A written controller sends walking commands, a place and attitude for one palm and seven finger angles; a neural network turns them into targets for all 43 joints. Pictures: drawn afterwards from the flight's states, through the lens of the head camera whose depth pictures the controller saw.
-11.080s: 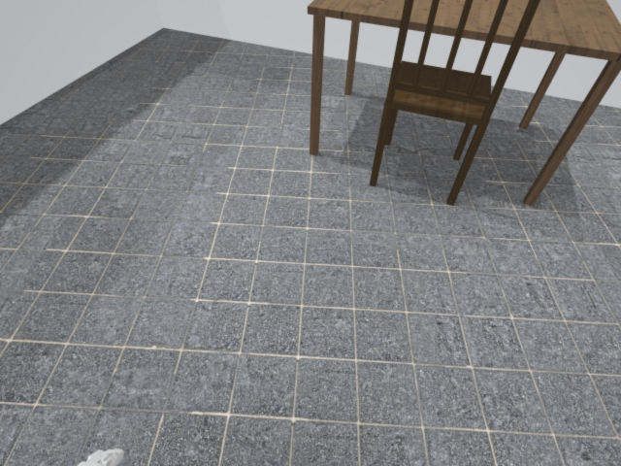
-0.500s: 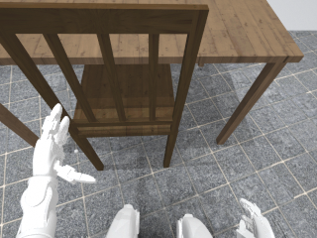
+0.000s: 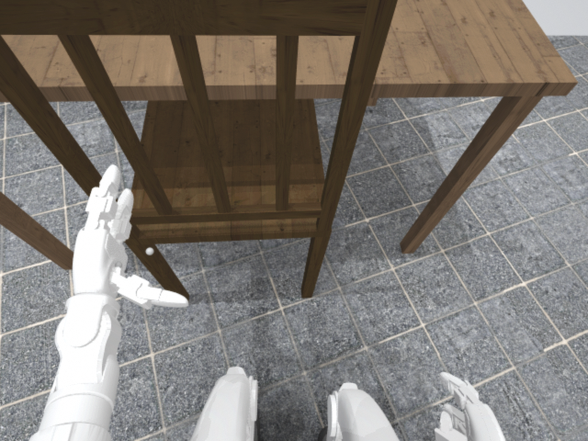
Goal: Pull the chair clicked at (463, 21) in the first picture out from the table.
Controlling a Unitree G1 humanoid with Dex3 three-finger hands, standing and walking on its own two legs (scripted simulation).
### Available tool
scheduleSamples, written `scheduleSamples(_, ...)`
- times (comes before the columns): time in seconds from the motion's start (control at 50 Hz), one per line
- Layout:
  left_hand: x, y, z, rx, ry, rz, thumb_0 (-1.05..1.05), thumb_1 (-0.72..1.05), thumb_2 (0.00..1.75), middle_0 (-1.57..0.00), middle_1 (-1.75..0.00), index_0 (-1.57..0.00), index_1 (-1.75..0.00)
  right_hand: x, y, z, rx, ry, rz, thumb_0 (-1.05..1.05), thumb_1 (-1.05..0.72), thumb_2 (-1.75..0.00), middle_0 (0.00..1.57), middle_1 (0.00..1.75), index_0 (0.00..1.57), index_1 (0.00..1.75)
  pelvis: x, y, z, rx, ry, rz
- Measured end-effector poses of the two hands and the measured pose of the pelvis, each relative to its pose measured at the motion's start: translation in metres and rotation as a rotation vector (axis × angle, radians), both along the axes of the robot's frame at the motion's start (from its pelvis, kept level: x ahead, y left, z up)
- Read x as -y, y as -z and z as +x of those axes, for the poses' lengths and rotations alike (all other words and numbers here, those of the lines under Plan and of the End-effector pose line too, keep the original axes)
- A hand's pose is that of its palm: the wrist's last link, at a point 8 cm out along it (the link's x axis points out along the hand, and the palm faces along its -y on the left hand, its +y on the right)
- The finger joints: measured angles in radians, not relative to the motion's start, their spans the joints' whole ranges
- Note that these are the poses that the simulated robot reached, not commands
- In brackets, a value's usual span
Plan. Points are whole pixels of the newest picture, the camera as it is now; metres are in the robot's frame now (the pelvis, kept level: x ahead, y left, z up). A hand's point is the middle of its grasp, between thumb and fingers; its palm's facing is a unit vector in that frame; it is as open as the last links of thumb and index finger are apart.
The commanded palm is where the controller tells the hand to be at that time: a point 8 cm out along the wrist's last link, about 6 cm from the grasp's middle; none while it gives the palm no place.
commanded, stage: aim the fingers beside a spindle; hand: left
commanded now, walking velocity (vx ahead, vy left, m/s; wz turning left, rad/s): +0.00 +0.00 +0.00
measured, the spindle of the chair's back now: (209, 146) +0.50 +0.14 +0.06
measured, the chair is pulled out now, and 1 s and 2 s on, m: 0.00 0.00 0.00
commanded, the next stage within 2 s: push the fingers through the gap in 0.58 s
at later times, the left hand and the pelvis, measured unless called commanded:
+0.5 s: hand (154, 251) +0.35 +0.20 +0.02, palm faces +0.09 -1.00 -0.04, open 16.9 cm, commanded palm +0.32 +0.25 +0.02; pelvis +0.00 -0.01 +0.00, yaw +0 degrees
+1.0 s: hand (155, 234) +0.37 +0.20 +0.02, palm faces +0.10 -0.99 -0.03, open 16.9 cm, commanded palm +0.35 +0.25 +0.02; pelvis +0.00 -0.01 +0.00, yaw +0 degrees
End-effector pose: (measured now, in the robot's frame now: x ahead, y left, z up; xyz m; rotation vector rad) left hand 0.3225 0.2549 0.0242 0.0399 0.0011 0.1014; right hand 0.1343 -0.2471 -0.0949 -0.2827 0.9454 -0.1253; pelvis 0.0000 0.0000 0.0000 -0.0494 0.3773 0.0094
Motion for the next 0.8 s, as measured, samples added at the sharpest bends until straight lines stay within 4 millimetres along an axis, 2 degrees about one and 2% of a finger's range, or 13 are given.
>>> scheduleSamples(0.1, 0.004, 0.001, 0.005, -0.003, 0.010, -0.005, -0.01, -0.50, 0.30, -0.07, -0.08, -0.06, -0.08, 0.002, 0.004, -0.005, -0.023, 0.012, 0.003, 0.01, -0.90, -0.90, 0.20, 0.30, 0.20, 0.30, 0.001, 0.001, 0.000, -0.005, 0.003, 0.001)
scheduleSamples(0.24, 0.001, 0.002, 0.000, -0.017, -0.012, 0.003, -0.01, -0.50, 0.30, -0.07, -0.08, -0.06, -0.08, 0.006, 0.002, -0.008, -0.036, 0.025, 0.007, 0.01, -0.90, -0.90, 0.20, 0.30, 0.20, 0.30, 0.003, -0.001, 0.002, -0.003, 0.006, 0.005)
scheduleSamples(0.34, -0.003, 0.002, -0.001, -0.007, -0.022, 0.005, -0.01, -0.50, 0.30, -0.07, -0.08, -0.06, -0.08, 0.009, 0.003, -0.007, -0.036, 0.020, -0.003, 0.01, -0.90, -0.90, 0.20, 0.30, 0.20, 0.30, 0.005, 0.000, 0.002, -0.005, 0.001, 0.003)
scheduleSamples(0.54, 0.006, 0.002, 0.001, -0.009, 0.005, -0.004, -0.01, -0.50, 0.30, -0.07, -0.08, -0.06, -0.08, 0.012, 0.000, 0.000, -0.012, 0.020, -0.005, 0.01, -0.90, -0.90, 0.20, 0.30, 0.20, 0.30, 0.007, 0.000, 0.002, -0.003, 0.003, 0.005)
scheduleSamples(0.72, -0.007, 0.001, -0.006, -0.006, -0.027, 0.008, -0.01, -0.50, 0.30, -0.07, -0.08, -0.06, -0.08, 0.010, 0.001, 0.002, -0.005, 0.010, 0.002, 0.01, -0.90, -0.90, 0.20, 0.30, 0.20, 0.30, 0.008, 0.000, 0.002, -0.001, 0.002, 0.005)
scheduleSamples(0.8, -0.006, 0.000, -0.003, 0.004, -0.012, 0.005, -0.01, -0.50, 0.30, -0.07, -0.08, -0.06, -0.08, 0.010, 0.003, 0.001, -0.010, 0.004, -0.007, 0.01, -0.90, -0.90, 0.20, 0.30, 0.20, 0.30, 0.007, 0.002, 0.001, -0.003, -0.003, 0.001)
